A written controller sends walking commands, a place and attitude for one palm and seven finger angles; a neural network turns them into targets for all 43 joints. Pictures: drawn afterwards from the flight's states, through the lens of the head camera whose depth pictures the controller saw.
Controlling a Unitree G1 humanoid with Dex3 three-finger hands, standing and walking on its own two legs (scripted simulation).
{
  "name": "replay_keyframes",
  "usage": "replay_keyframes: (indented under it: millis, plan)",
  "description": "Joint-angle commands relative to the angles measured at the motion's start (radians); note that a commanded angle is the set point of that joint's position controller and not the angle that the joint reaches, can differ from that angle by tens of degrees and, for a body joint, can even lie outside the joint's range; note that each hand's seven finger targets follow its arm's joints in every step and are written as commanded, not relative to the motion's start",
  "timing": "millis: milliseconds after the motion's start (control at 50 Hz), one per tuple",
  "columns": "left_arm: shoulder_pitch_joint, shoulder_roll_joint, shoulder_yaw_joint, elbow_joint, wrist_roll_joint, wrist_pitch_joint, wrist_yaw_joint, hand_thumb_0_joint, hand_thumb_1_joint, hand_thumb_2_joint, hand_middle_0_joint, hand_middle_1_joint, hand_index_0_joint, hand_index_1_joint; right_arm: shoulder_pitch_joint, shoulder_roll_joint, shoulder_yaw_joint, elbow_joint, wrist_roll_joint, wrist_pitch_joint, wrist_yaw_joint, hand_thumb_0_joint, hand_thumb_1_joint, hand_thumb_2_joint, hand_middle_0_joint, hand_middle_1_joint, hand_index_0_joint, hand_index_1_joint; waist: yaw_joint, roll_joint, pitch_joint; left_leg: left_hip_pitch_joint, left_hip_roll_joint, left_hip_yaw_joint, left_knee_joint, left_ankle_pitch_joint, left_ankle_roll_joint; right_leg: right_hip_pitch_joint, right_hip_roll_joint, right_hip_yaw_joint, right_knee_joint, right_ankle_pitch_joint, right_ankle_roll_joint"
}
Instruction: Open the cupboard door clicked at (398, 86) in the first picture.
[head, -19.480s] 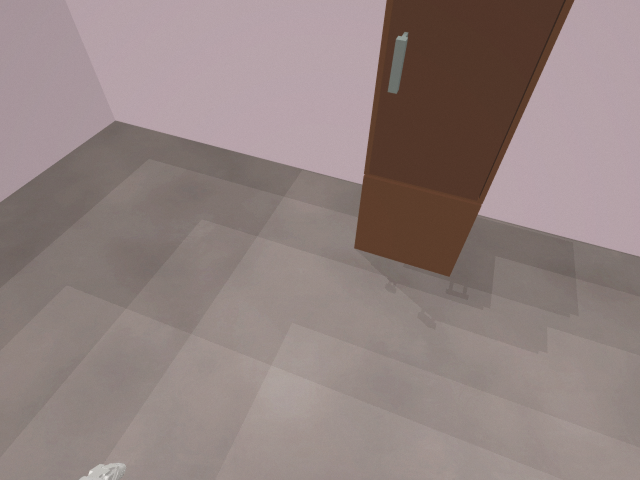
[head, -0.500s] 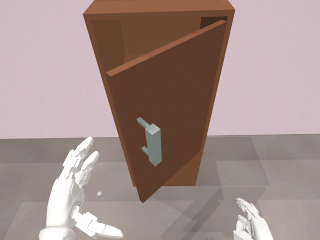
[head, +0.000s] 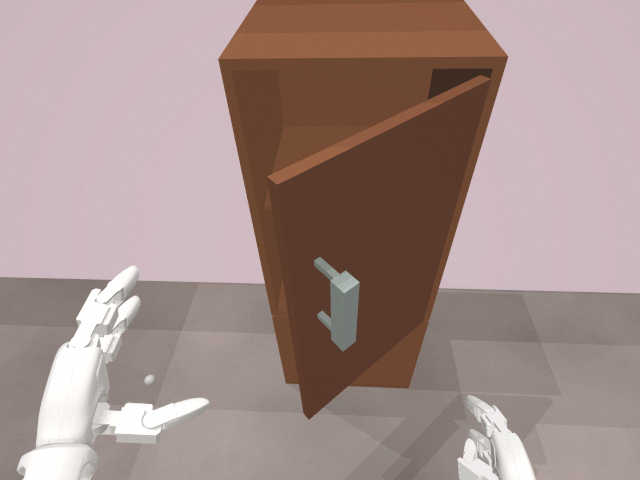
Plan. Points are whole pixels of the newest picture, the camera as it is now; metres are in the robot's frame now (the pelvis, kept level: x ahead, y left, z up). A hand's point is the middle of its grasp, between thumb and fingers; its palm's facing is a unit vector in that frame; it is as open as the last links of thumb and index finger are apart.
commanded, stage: draw the hand back to the body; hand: left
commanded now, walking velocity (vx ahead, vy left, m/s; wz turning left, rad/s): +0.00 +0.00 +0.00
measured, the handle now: (333, 303) +0.33 +0.03 +0.06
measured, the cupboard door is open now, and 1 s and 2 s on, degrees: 43 43 43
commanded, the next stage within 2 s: step back with the hand held close in 0.78 s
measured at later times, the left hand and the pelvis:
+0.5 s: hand (50, 331) +0.19 +0.27 +0.18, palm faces +0.47 -0.79 -0.39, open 8.1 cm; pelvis +0.00 +0.01 +0.01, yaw +0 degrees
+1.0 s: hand (63, 330) +0.19 +0.26 +0.18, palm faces +0.46 -0.78 -0.42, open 7.4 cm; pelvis +0.00 -0.01 +0.02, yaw +0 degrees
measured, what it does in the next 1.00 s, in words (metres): stands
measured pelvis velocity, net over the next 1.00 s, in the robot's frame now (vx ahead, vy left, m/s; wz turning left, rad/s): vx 0.00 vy -0.01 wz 0.00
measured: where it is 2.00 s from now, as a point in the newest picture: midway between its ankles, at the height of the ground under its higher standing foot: outside the picture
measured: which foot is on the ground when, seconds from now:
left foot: down 0.00-1.00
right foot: down 0.00-1.00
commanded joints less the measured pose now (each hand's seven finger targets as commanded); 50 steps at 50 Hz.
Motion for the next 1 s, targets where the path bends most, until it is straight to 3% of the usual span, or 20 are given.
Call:
replay_keyframes:
  millis: [0,140,380,440,500,540,600,740,760,840,860,880,900,920,940,980]
  plan:
    - [-0.094,0.137,0.124,-0.209,0.001,-0.074,0.022,0.000,0.235,0.615,-0.176,-0.300,-0.176,-0.300,-0.140,-0.109,-0.044,-0.150,-0.009,-0.062,-0.006,0.000,-0.900,-0.900,0.200,0.300,0.200,0.300,-0.004,-0.028,-0.025,0.082,0.082,-0.089,-0.167,0.281,-0.053,0.034,-0.044,0.018,-0.131,0.185,0.008]
    - [-0.107,0.171,0.214,-0.192,-0.006,-0.079,0.027,0.000,0.480,0.720,-0.185,-0.300,-0.185,-0.300,-0.147,-0.111,-0.054,-0.117,-0.011,-0.061,0.002,0.000,-0.900,-0.900,0.200,0.300,0.200,0.300,0.005,-0.014,-0.035,0.138,0.091,-0.083,-0.214,0.382,-0.076,0.100,-0.043,0.019,-0.167,0.244,0.009]
    - [-0.207,0.264,0.383,-0.145,-0.025,-0.092,0.036,0.000,0.900,0.900,-0.200,-0.300,-0.200,-0.300,-0.164,-0.119,-0.072,-0.079,-0.005,-0.041,0.006,0.000,-0.900,-0.900,0.200,0.300,0.200,0.300,0.011,0.019,-0.011,0.152,0.087,-0.070,-0.261,0.350,-0.074,0.152,-0.040,0.025,-0.223,0.252,0.006]
    - [-0.179,0.203,0.321,-0.117,-0.024,-0.088,0.027,0.000,0.900,0.900,-0.200,-0.300,-0.200,-0.300,-0.166,-0.125,-0.075,-0.075,-0.006,-0.043,0.012,0.000,-0.900,-0.900,0.200,0.300,0.200,0.300,0.005,0.016,0.005,0.166,0.088,-0.071,-0.264,0.377,-0.070,0.143,-0.042,0.022,-0.227,0.261,0.009]
    - [-0.188,0.233,0.337,-0.135,-0.017,-0.089,0.030,0.000,0.900,0.900,-0.200,-0.300,-0.200,-0.300,-0.169,-0.132,-0.081,-0.073,-0.007,-0.047,0.014,0.000,-0.900,-0.900,0.200,0.300,0.200,0.300,0.010,0.014,-0.022,0.175,0.088,-0.070,-0.263,0.394,-0.068,0.157,-0.041,0.024,-0.227,0.274,0.009]
    - [-0.178,0.242,0.349,-0.136,-0.021,-0.089,0.031,0.000,0.900,0.900,-0.200,-0.300,-0.200,-0.300,-0.167,-0.128,-0.082,-0.074,-0.008,-0.044,0.011,0.000,-0.900,-0.900,0.200,0.300,0.200,0.300,0.011,-0.034,-0.031,0.172,0.085,-0.063,-0.259,0.397,-0.064,0.166,-0.041,0.025,-0.227,0.296,0.011]
    - [-0.200,0.266,0.369,-0.144,-0.020,-0.091,0.034,0.000,0.900,0.900,-0.200,-0.300,-0.200,-0.300,-0.176,-0.125,-0.079,-0.073,-0.006,-0.042,0.007,0.000,-0.900,-0.900,0.200,0.300,0.200,0.300,0.014,0.008,-0.017,0.159,0.079,-0.057,-0.261,0.353,-0.059,0.167,-0.042,0.032,-0.238,0.279,0.007]
    - [-0.191,0.243,0.355,-0.130,-0.025,-0.092,0.032,0.000,0.900,0.900,-0.200,-0.300,-0.200,-0.300,-0.178,-0.116,-0.076,-0.067,-0.005,-0.044,0.004,0.000,-0.900,-0.900,0.200,0.300,0.200,0.300,0.010,0.016,-0.003,0.163,0.073,-0.049,-0.260,0.321,-0.050,0.159,-0.046,0.037,-0.249,0.268,0.010]
    - [-0.190,0.239,0.352,-0.124,-0.027,-0.090,0.031,0.000,0.900,0.900,-0.200,-0.300,-0.200,-0.300,-0.180,-0.115,-0.076,-0.068,-0.005,-0.044,0.004,0.000,-0.900,-0.900,0.200,0.300,0.200,0.300,0.010,-0.012,0.002,0.162,0.073,-0.048,-0.259,0.311,-0.047,0.153,-0.044,0.038,-0.252,0.263,0.012]
    - [-0.200,0.243,0.352,-0.120,-0.027,-0.092,0.032,0.000,0.900,0.900,-0.200,-0.300,-0.200,-0.300,-0.182,-0.115,-0.077,-0.066,-0.005,-0.044,0.003,0.000,-0.900,-0.900,0.200,0.300,0.200,0.300,0.009,0.001,0.006,0.166,0.071,-0.042,-0.260,0.292,-0.041,0.149,-0.048,0.043,-0.262,0.253,0.014]
    - [-0.192,0.240,0.353,-0.109,-0.028,-0.093,0.032,0.000,0.900,0.900,-0.200,-0.300,-0.200,-0.300,-0.182,-0.113,-0.078,-0.063,-0.006,-0.044,0.002,0.000,-0.900,-0.900,0.200,0.300,0.200,0.300,0.010,-0.023,0.008,0.164,0.070,-0.041,-0.257,0.298,-0.039,0.152,-0.047,0.044,-0.262,0.262,0.015]
    - [-0.263,0.259,0.356,-0.144,-0.027,-0.098,0.034,0.000,0.900,0.900,-0.200,-0.300,-0.200,-0.300,-0.186,-0.117,-0.078,-0.062,-0.003,-0.045,0.002,0.000,-0.900,-0.900,0.200,0.300,0.200,0.300,0.004,-0.008,-0.006,0.173,0.067,-0.039,-0.253,0.301,-0.037,0.154,-0.049,0.050,-0.265,0.268,0.014]
    - [-0.422,0.435,0.534,-0.191,-0.009,-0.151,0.051,0.000,0.900,0.900,-0.200,-0.300,-0.200,-0.300,-0.149,-0.122,-0.072,-0.101,0.010,-0.034,0.003,0.000,-0.900,-0.900,0.200,0.300,0.200,0.300,-0.023,0.044,0.095,0.095,0.088,-0.085,-0.245,0.228,-0.018,0.084,-0.098,0.128,-0.301,0.286,0.014]
    - [-0.290,0.333,0.462,-0.092,-0.020,-0.156,0.037,0.000,0.900,0.900,-0.200,-0.300,-0.200,-0.300,-0.160,-0.126,-0.084,-0.069,0.001,-0.025,0.002,0.000,-0.900,-0.900,0.200,0.300,0.200,0.300,-0.029,-0.043,0.066,0.103,0.090,-0.102,-0.210,0.241,-0.015,0.077,-0.120,0.145,-0.305,0.307,0.009]
    - [-0.169,0.269,0.416,-0.037,-0.019,-0.150,0.025,0.000,0.900,0.900,-0.200,-0.300,-0.200,-0.300,-0.157,-0.132,-0.092,-0.072,-0.001,-0.013,0.006,0.000,-0.900,-0.900,0.200,0.300,0.200,0.300,-0.032,-0.086,0.033,0.132,0.091,-0.094,-0.188,0.276,-0.012,0.072,-0.128,0.152,-0.299,0.343,0.013]
    - [-0.103,0.225,0.367,-0.052,-0.014,-0.147,0.016,0.000,0.900,0.900,-0.200,-0.300,-0.200,-0.300,-0.150,-0.141,-0.101,-0.080,-0.003,0.011,0.015,0.000,-0.900,-0.900,0.200,0.300,0.200,0.300,-0.041,-0.081,-0.012,0.130,0.099,-0.078,-0.173,0.328,-0.014,0.081,-0.136,0.137,-0.274,0.397,0.029]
